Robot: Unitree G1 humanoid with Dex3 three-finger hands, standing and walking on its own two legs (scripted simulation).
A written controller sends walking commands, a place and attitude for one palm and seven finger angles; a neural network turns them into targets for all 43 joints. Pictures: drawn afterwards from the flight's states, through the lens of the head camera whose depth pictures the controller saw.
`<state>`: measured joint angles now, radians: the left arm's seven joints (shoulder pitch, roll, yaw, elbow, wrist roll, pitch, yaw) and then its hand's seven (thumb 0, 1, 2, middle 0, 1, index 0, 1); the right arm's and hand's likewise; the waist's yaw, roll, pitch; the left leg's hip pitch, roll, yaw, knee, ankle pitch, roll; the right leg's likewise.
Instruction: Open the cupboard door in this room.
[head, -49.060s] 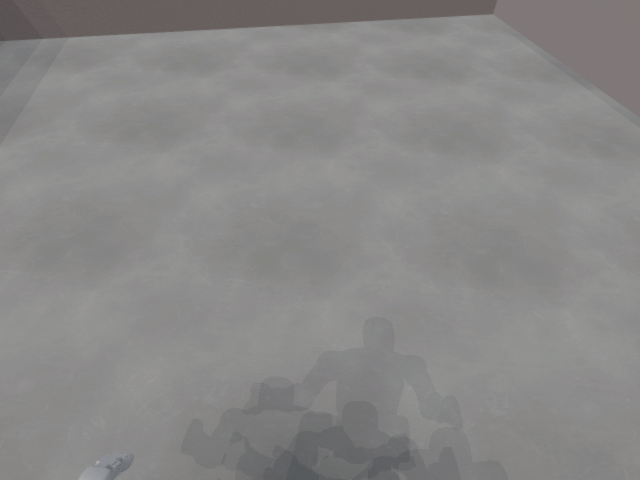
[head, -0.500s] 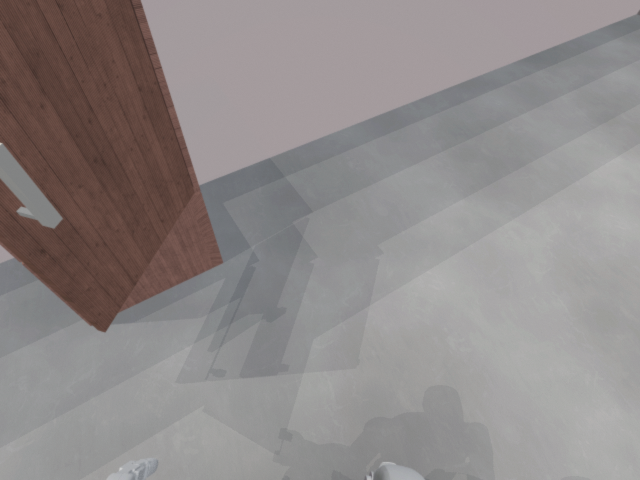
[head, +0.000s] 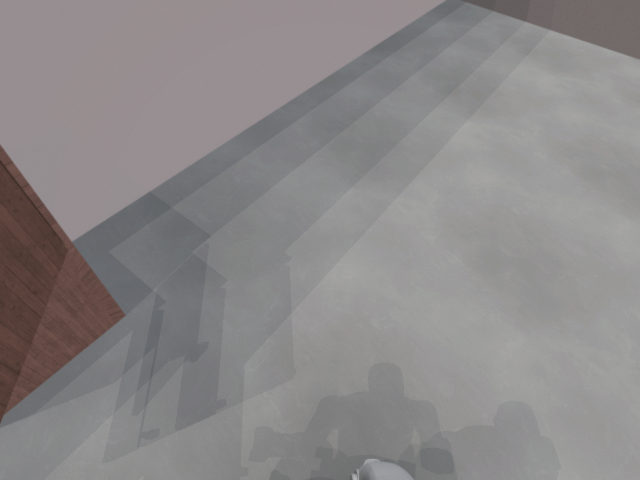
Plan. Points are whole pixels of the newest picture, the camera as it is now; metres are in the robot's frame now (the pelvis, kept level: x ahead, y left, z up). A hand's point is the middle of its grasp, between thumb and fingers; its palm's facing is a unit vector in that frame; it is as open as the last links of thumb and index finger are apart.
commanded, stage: walk to a spot facing it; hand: left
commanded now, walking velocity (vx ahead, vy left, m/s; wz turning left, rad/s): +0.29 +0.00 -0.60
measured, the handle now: out of the picture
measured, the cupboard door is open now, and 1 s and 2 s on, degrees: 42 42 42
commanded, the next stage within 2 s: turn to face it in 1.34 s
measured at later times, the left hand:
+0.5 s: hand (273, 399) +0.25 +0.08 -0.16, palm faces -0.30 -0.93 -0.20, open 7.3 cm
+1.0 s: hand (344, 261) +0.52 -0.03 -0.16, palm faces -0.51 -0.84 -0.19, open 7.4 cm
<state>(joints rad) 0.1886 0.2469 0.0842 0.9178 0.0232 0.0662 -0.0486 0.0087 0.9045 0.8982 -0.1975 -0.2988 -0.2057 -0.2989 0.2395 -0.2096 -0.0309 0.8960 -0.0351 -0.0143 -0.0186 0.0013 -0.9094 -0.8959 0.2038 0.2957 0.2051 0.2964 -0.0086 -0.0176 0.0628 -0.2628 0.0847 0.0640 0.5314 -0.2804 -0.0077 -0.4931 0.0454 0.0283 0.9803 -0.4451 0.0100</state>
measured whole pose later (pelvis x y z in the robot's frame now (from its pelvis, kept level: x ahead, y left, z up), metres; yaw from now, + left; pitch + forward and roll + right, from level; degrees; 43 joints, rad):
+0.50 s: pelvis +0.13 -0.08 +0.00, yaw -18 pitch +1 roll +1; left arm 0.21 0.19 0.06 0.96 0.02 -0.02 -0.02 0.00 0.91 0.90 -0.20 -0.30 -0.21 -0.30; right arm 0.20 -0.22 -0.06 0.93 -0.03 0.00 0.02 0.01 -0.91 -0.90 0.20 0.30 0.20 0.30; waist -0.03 0.00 0.08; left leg -0.54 0.13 0.07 0.94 -0.29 -0.07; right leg -0.22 0.03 0.01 0.43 -0.23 -0.05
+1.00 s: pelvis +0.34 -0.15 +0.00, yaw -29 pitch +1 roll +0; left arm 0.13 0.21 0.07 0.98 0.03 0.00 -0.05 0.01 0.91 0.90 -0.19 -0.30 -0.20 -0.30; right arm 0.42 -0.18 -0.04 1.06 -0.04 -0.06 0.00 0.00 -0.92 -0.90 0.20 0.30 0.21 0.30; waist -0.04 -0.01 0.06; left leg -0.05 0.09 0.21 0.36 -0.31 -0.04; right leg -0.52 -0.07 -0.08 0.72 -0.21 -0.02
